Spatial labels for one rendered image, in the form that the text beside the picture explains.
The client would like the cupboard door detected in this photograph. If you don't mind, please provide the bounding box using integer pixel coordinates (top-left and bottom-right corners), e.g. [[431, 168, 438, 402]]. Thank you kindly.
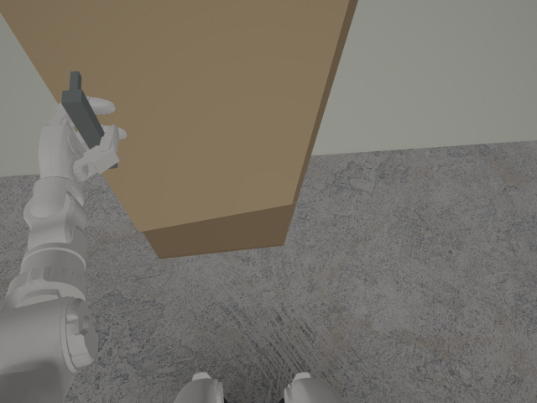
[[0, 0, 349, 232]]

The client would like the robot shin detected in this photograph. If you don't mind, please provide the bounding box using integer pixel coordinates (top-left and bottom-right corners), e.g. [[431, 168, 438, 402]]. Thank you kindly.
[[291, 372, 310, 384], [192, 372, 211, 381]]

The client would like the left robot hand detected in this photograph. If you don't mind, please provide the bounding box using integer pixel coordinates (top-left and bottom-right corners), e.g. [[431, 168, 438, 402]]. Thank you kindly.
[[38, 97, 127, 189]]

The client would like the right robot shin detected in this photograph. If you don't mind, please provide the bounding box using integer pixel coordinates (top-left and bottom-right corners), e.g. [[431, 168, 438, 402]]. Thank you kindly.
[[291, 372, 310, 384]]

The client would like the handle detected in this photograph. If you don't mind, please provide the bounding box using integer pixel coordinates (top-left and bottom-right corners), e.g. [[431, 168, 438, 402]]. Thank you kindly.
[[61, 71, 117, 169]]

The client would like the left robot upper arm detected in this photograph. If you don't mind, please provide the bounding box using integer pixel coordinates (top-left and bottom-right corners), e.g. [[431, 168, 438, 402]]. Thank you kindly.
[[0, 296, 97, 403]]

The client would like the left robot shin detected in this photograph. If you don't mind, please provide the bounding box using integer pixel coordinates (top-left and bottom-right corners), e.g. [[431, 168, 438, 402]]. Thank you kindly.
[[192, 372, 211, 381]]

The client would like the left robot forearm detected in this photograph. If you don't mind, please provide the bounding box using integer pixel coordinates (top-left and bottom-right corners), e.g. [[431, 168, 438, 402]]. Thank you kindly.
[[0, 176, 88, 311]]

